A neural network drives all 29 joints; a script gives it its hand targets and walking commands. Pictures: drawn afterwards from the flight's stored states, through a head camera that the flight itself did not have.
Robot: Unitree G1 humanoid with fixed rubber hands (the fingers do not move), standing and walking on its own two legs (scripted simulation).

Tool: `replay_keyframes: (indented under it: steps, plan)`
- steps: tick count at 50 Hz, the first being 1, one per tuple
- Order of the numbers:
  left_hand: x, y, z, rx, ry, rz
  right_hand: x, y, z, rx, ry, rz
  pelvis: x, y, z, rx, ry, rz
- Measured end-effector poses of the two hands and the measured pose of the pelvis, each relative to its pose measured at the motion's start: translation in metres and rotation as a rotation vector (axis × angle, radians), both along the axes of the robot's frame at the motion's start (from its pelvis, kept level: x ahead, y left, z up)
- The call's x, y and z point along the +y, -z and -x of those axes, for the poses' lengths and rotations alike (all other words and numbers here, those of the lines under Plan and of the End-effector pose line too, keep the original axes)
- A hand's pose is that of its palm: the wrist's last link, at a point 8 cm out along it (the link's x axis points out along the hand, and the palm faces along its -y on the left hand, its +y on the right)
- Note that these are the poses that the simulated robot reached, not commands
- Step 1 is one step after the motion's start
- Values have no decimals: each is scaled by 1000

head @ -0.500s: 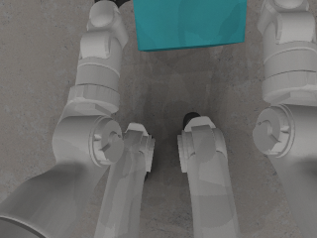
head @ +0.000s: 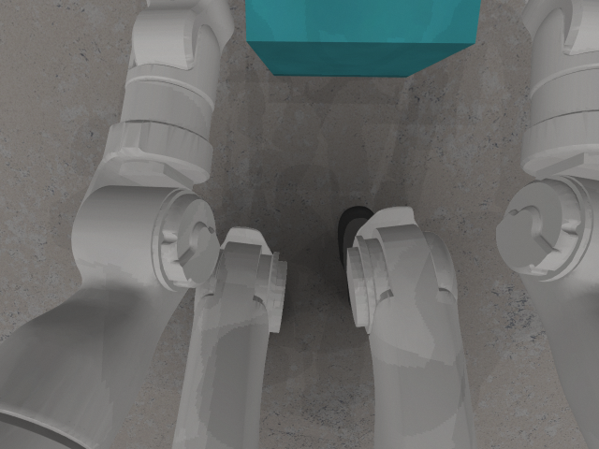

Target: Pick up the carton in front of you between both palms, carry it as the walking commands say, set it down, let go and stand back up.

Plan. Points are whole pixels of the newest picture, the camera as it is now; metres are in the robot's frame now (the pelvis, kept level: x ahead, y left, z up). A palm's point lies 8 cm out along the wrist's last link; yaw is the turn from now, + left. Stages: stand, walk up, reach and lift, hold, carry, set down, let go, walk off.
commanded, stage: set down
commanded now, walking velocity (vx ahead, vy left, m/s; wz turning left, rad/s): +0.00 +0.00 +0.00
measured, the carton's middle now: out of the picture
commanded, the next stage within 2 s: none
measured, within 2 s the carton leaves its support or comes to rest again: neither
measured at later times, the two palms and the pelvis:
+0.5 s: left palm out of the picture +0.58 +0.02 -0.15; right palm out of the picture +0.54 -0.29 -0.16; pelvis -0.01 +0.00 -0.02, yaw +0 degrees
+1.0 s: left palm (184, 9) +0.56 +0.06 -0.22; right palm (526, 2) +0.51 -0.31 -0.23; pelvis +0.00 -0.01 -0.03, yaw +1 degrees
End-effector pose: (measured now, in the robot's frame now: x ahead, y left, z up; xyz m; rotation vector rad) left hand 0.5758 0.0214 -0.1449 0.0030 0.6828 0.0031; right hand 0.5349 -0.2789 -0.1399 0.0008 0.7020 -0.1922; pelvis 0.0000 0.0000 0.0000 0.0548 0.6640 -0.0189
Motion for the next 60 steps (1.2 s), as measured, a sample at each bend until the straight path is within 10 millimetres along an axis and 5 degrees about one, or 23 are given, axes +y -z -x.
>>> replay_keyframes:
  steps: [38,44,49,60]
  plan:
    - [6,17,-8,-60,70,61,-8,28,-9,-22,-28,-50,-7,25,4,-95,-7,4]
    - [11,42,4,0,132,-15,-7,63,13,89,-35,-23,-7,25,2,-100,-3,7]
    - [36,74,21,79,85,-71,-24,91,32,102,72,-1,-7,26,0,-88,-15,12]
    - [29,22,-4,-32,40,-72,-57,22,-5,-78,71,16,-17,31,11,-132,-19,-12]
